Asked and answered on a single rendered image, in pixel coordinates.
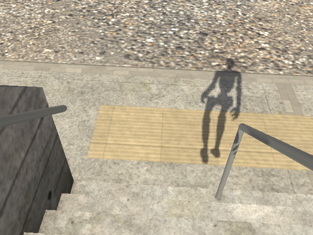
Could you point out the stairs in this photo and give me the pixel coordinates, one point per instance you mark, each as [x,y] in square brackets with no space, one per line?
[104,208]

